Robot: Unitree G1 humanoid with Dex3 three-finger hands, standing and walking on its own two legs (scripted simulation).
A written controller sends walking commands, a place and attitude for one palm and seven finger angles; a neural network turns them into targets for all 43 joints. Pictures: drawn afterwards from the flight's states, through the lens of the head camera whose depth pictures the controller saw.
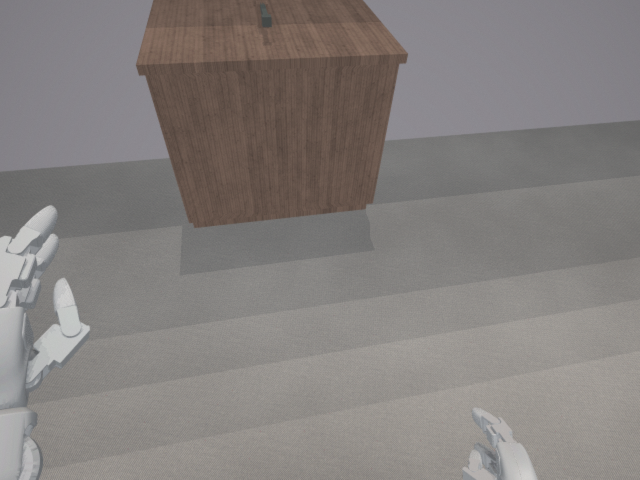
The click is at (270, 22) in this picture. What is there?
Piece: tap's lever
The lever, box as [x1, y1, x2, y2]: [261, 14, 271, 26]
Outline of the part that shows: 261,15 262,25 271,26 270,14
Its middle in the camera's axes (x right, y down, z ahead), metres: -0.17 -0.67 +1.18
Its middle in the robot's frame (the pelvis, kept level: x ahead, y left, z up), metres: +1.33 +0.25 +0.05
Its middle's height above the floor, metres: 0.82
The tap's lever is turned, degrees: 0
